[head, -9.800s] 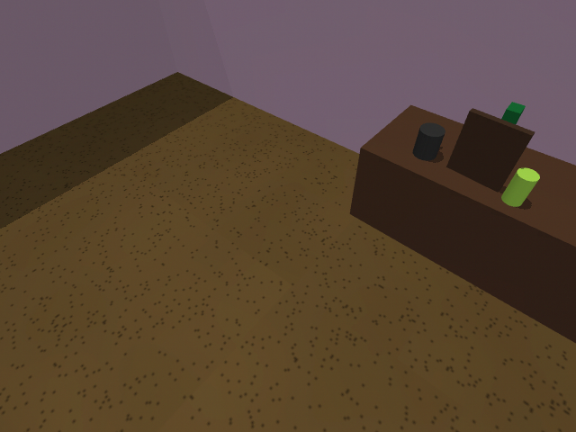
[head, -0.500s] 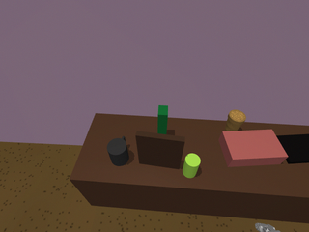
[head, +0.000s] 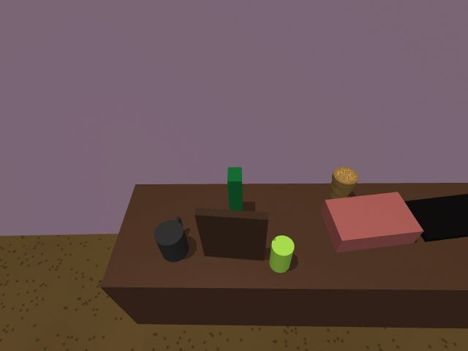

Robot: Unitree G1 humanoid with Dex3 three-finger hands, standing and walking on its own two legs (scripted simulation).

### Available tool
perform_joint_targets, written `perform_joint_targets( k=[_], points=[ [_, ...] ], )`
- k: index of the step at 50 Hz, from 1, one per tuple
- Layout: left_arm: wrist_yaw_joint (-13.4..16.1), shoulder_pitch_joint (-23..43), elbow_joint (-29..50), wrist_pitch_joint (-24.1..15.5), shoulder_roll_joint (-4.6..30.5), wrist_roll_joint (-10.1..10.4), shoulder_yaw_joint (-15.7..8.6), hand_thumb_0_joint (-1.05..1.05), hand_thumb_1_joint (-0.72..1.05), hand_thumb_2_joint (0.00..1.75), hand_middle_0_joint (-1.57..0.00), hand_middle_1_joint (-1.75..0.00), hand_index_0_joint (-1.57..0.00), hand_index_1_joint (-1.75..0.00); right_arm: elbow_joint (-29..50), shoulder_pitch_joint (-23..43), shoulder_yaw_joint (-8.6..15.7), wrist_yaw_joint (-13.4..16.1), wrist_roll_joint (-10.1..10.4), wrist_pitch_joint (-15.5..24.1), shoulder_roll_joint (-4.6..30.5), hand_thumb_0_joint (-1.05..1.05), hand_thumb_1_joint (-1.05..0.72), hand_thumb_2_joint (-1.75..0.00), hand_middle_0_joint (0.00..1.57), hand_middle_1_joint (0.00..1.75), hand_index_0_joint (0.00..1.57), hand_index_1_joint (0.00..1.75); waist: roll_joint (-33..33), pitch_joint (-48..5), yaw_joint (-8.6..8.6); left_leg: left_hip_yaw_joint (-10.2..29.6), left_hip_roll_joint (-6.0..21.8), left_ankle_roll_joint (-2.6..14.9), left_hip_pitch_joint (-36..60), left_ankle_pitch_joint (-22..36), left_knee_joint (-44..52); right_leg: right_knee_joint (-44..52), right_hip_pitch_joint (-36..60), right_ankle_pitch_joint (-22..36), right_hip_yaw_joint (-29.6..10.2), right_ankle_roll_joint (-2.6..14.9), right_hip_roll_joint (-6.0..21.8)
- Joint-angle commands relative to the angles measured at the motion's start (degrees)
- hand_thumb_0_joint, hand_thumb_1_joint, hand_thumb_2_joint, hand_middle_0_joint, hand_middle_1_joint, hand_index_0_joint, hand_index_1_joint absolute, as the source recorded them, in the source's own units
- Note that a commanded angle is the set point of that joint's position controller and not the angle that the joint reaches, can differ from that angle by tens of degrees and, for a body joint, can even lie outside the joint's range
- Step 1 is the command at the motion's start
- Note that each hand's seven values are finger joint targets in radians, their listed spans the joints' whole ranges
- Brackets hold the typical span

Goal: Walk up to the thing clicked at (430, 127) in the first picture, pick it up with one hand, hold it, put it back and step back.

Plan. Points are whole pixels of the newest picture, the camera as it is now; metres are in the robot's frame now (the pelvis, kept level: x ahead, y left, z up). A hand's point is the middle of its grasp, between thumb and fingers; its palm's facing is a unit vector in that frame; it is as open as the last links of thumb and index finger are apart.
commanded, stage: walk up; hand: left
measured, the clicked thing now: (174, 236) +0.53 +0.23 -0.33
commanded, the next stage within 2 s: stand in 0.30 s
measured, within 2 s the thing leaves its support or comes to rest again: neither
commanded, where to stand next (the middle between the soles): +0.07 +0.02 m, yaw +0 degrees
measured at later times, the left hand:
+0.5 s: hand out of the picture +0.09 +0.25 -0.15, palm faces -0.03 -0.94 -0.35, open 7.4 cm
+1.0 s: hand out of the picture +0.08 +0.25 -0.15, palm faces -0.04 -0.94 -0.34, open 7.4 cm
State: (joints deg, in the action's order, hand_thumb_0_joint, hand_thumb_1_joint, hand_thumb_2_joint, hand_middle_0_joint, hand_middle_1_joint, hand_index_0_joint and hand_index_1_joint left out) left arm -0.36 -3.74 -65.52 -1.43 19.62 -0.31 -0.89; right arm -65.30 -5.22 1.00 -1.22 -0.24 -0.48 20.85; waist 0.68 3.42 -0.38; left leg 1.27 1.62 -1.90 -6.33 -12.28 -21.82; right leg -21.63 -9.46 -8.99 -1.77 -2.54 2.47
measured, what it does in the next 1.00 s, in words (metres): stands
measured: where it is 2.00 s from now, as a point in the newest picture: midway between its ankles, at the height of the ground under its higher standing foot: outside the picture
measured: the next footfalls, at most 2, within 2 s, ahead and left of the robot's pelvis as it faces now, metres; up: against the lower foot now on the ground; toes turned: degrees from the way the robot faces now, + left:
none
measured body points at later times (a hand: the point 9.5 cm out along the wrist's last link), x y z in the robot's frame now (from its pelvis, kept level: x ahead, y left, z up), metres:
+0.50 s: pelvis +0.00 +0.00 +0.00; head +0.01 +0.00 +0.45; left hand +0.09 +0.30 -0.13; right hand +0.07 -0.31 -0.13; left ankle +0.00 +0.14 -0.74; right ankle +0.03 -0.15 -0.74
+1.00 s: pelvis +0.00 -0.01 +0.00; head +0.01 -0.01 +0.45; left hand +0.08 +0.29 -0.13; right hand +0.07 -0.32 -0.13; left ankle +0.00 +0.14 -0.74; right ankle +0.03 -0.15 -0.74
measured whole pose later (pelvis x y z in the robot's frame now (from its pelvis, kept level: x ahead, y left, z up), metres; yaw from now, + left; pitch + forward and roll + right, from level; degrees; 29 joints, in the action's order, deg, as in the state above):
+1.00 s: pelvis +0.00 -0.01 +0.00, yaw +0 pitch -3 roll +0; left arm -0.5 -6.4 -64.8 -0.7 20.4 -0.4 0.0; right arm -65.4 -6.4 1.1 -1.3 -0.7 -0.2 20.5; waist -0.2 3.6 -0.5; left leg 1.0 2.4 -2.6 -5.7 -11.4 -19.5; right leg -20.6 -9.6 -8.6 -1.9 -1.8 1.7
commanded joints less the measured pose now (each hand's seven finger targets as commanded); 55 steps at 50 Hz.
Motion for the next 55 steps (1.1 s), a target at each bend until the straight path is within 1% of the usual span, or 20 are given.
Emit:
perform_joint_targets(
  k=[1, 5, 9, 14, 15, 16, 18, 21, 25, 29, 32, 36, 38, 42, 44, 47, 49, 52, 53, 55],
  points=[
    [0.79, 3.03, 3.35, -0.87, 13.04, -0.18, -2.39, 0.00, 0.90, 0.90, -0.20, -0.30, -0.20, -0.30, 3.68, 3.01, 2.40, 0.98, -0.12, 1.42, 11.72, 0.00, -0.90, -0.90, 0.20, 0.30, 0.20, 0.30, -0.88, -4.68, 0.49, 3.02, 4.84, 2.97, -2.55, 2.65, 5.06, 3.55, 2.89, 3.34, -3.53, 3.33, 4.28],
    [0.76, 3.40, 3.41, -0.77, 12.88, -0.26, -2.47, 0.00, 0.90, 0.90, -0.20, -0.30, -0.20, -0.30, 3.74, 2.48, 2.33, 0.96, -0.21, 1.42, 11.35, 0.00, -0.90, -0.90, 0.20, 0.30, 0.20, 0.30, -0.71, -3.25, 0.56, 3.09, 4.66, 2.98, -3.65, 0.83, 5.45, 4.19, 2.17, 0.82, -3.81, 3.16, 3.80],
    [0.64, 2.88, 3.33, -0.71, 12.74, -0.40, -2.48, 0.00, 0.90, 0.90, -0.20, -0.30, -0.20, -0.30, 4.05, 2.79, 2.35, 0.92, -0.35, 1.54, 11.68, 0.00, -0.90, -0.90, 0.20, 0.30, 0.20, 0.30, 0.23, -3.25, 0.77, 3.31, 4.80, 3.14, -3.93, -0.58, 5.90, 3.98, 2.20, 0.84, -3.84, 3.10, 3.63],
    [0.68, 3.24, 3.62, -0.82, 12.67, -0.35, -2.51, 0.00, 0.90, 0.90, -0.20, -0.30, -0.20, -0.30, 4.20, 1.45, 2.43, 0.98, -0.30, 1.57, 11.36, 0.00, -0.90, -0.90, 0.20, 0.30, 0.20, 0.30, -0.94, -4.79, 0.26, 2.67, 4.78, 3.11, -2.05, 2.38, 4.91, 3.93, 2.26, 2.85, -4.06, 3.14, 3.78],
    [0.76, 3.25, 3.66, -0.74, 13.59, -0.20, -2.18, 0.00, 0.90, 0.90, -0.20, -0.30, -0.20, -0.30, 4.30, 1.71, 2.50, 1.12, -0.47, 1.79, 11.90, 0.00, -0.90, -0.90, 0.20, 0.30, 0.20, 0.30, -2.11, -4.58, -0.20, 3.71, 5.74, 2.80, -1.74, 5.83, 6.14, 3.12, 2.39, 5.53, -3.64, 3.32, 4.29],
    [0.84, 2.74, 3.69, -0.66, 13.16, -0.16, -2.16, 0.00, 0.90, 0.90, -0.20, -0.30, -0.20, -0.30, 4.30, 2.07, 2.58, 1.18, -0.44, 1.91, 12.02, 0.00, -0.90, -0.90, 0.20, 0.30, 0.20, 0.30, -1.50, -4.94, 0.16, 3.72, 5.95, 2.72, -0.60, 7.85, 5.94, 2.84, 2.06, 6.80, -3.44, 3.34, 4.24],
    [0.76, 2.33, 3.60, -0.63, 13.00, 0.02, -2.00, 0.00, 0.90, 0.90, -0.20, -0.30, -0.20, -0.30, 3.81, 1.19, 2.53, 1.20, -0.45, 2.03, 12.14, 0.00, -0.90, -0.90, 0.20, 0.30, 0.20, 0.30, -1.39, -5.31, 0.05, 3.44, 5.88, 2.58, -0.40, 8.54, 6.15, 2.79, 2.74, 6.81, -3.33, 3.28, 4.17],
    [0.63, 1.88, 3.87, -0.49, 12.68, -0.03, -1.69, 0.00, 0.90, 0.90, -0.20, -0.30, -0.20, -0.30, 3.80, 1.57, 2.50, 1.20, -0.44, 1.93, 12.31, 0.00, -0.90, -0.90, 0.20, 0.30, 0.20, 0.30, 0.42, -5.18, 0.04, 3.03, 5.72, 2.46, -0.55, 6.52, 6.27, 3.33, 2.31, 5.60, -3.61, 3.15, 4.25],
    [0.67, 1.58, 3.72, -0.43, 13.12, -0.15, -1.50, 0.00, 0.90, 0.90, -0.20, -0.30, -0.20, -0.30, 3.64, 1.79, 2.44, 1.16, -0.30, 1.75, 11.84, 0.00, -0.90, -0.90, 0.20, 0.30, 0.20, 0.30, -0.59, -5.09, 0.03, 3.01, 5.62, 2.36, -0.26, 5.78, 6.40, 3.56, 2.02, 4.54, -3.67, 3.36, 4.32],
    [0.72, 0.96, 3.82, -0.59, 13.15, -0.20, -1.26, 0.00, 0.90, 0.90, -0.20, -0.30, -0.20, -0.30, 3.58, 1.90, 2.45, 1.11, -0.21, 1.71, 11.94, 0.00, -0.90, -0.90, 0.20, 0.30, 0.20, 0.30, -0.66, -6.16, -0.07, 2.77, 5.77, 2.54, 0.94, 8.13, 5.47, 3.36, 2.25, 7.96, -3.53, 3.46, 4.63],
    [0.74, 0.93, 3.99, -0.63, 13.51, -0.12, -1.23, 0.00, 0.90, 0.90, -0.20, -0.30, -0.20, -0.30, 3.48, 1.83, 2.38, 1.05, -0.19, 1.67, 11.93, 0.00, -0.90, -0.90, 0.20, 0.30, 0.20, 0.30, -0.64, -5.83, -0.21, 2.75, 5.73, 2.52, 0.69, 7.69, 5.62, 3.52, 2.73, 8.05, -3.60, 3.47, 4.64],
    [0.73, 0.83, 4.07, -0.46, 13.78, -0.11, -1.22, 0.00, 0.90, 0.90, -0.20, -0.30, -0.20, -0.30, 3.37, 1.84, 2.34, 0.97, -0.32, 1.35, 11.69, 0.00, -0.90, -0.90, 0.20, 0.30, 0.20, 0.30, -1.49, -3.82, -0.11, 2.53, 5.40, 2.33, -0.03, 4.50, 5.94, 4.80, 0.56, 2.92, -4.04, 3.46, 4.42],
    [0.70, 0.57, 4.09, -0.40, 13.86, -0.23, -1.21, 0.00, 0.90, 0.90, -0.20, -0.30, -0.20, -0.30, 3.28, 1.95, 2.37, 0.86, -0.31, 1.22, 11.64, 0.00, -0.90, -0.90, 0.20, 0.30, 0.20, 0.30, -1.38, -2.63, -0.02, 2.45, 5.05, 2.47, -0.75, 1.50, 5.98, 6.00, -0.62, -1.69, -4.54, 3.38, 4.41],
    [0.67, 0.59, 4.22, -0.46, 14.21, -0.30, -1.37, 0.00, 0.90, 0.90, -0.20, -0.30, -0.20, -0.30, 3.47, 1.47, 2.37, 0.71, -0.39, 1.26, 11.37, 0.00, -0.90, -0.90, 0.20, 0.30, 0.20, 0.30, -2.49, -2.95, -0.11, 2.46, 4.97, 2.71, -0.84, 1.28, 5.86, 6.25, -0.53, -3.11, -4.87, 3.56, 4.51],
    [0.61, 0.30, 4.38, -0.39, 14.11, -0.26, -1.38, 0.00, 0.90, 0.90, -0.20, -0.30, -0.20, -0.30, 3.41, 1.22, 2.46, 0.72, -0.42, 1.42, 11.71, 0.00, -0.90, -0.90, 0.20, 0.30, 0.20, 0.30, -1.50, -3.18, 0.02, 2.69, 5.11, 2.57, -0.70, 1.88, 6.25, 5.98, -0.44, -2.24, -4.90, 3.72, 4.40],
    [0.62, 0.14, 4.75, -0.55, 13.86, -0.17, -1.35, 0.00, 0.90, 0.90, -0.20, -0.30, -0.20, -0.30, 3.75, 1.58, 2.45, 0.80, -0.41, 1.62, 11.81, 0.00, -0.90, -0.90, 0.20, 0.30, 0.20, 0.30, -0.60, -5.51, 0.13, 2.66, 5.59, 2.54, 0.36, 6.09, 5.68, 4.07, 1.38, 4.25, -3.97, 3.77, 4.23],
    [0.61, -0.11, 4.54, -0.55, 13.87, -0.06, -1.34, 0.00, 0.90, 0.90, -0.20, -0.30, -0.20, -0.30, 3.52, 1.26, 2.33, 0.87, -0.35, 1.59, 11.70, 0.00, -0.90, -0.90, 0.20, 0.30, 0.20, 0.30, -1.05, -4.96, 0.16, 2.73, 5.53, 2.66, -0.02, 5.18, 5.58, 4.42, 1.84, 2.98, -4.20, 3.76, 4.27],
    [0.60, -0.21, 4.54, -0.39, 13.86, -0.10, -1.34, 0.00, 0.90, 0.90, -0.20, -0.30, -0.20, -0.30, 3.59, 1.14, 2.16, 0.91, -0.26, 1.57, 11.93, 0.00, -0.90, -0.90, 0.20, 0.30, 0.20, 0.30, -0.54, -4.55, 0.18, 2.76, 5.51, 2.63, -0.85, 4.34, 6.04, 4.35, 2.16, 3.39, -4.05, 3.65, 4.27],
    [0.65, -0.22, 4.64, -0.41, 13.80, -0.17, -1.39, 0.00, 0.90, 0.90, -0.20, -0.30, -0.20, -0.30, 3.74, 1.24, 2.20, 0.99, -0.23, 1.56, 12.03, 0.00, -0.90, -0.90, 0.20, 0.30, 0.20, 0.30, -0.67, -5.43, 0.16, 2.75, 5.68, 2.71, 0.06, 5.57, 5.80, 3.73, 2.36, 5.34, -3.83, 3.74, 4.33],
    [0.62, 0.13, 4.54, -0.28, 14.01, -0.01, -1.44, 0.00, 0.90, 0.90, -0.20, -0.30, -0.20, -0.30, 3.61, 0.68, 1.86, 1.05, -0.23, 1.63, 11.74, 0.00, -0.90, -0.90, 0.20, 0.30, 0.20, 0.30, -0.48, -4.54, 0.04, 2.61, 5.57, 2.55, -0.79, 4.77, 6.42, 3.71, 2.49, 4.82, -3.96, 3.68, 4.35]
  ],
)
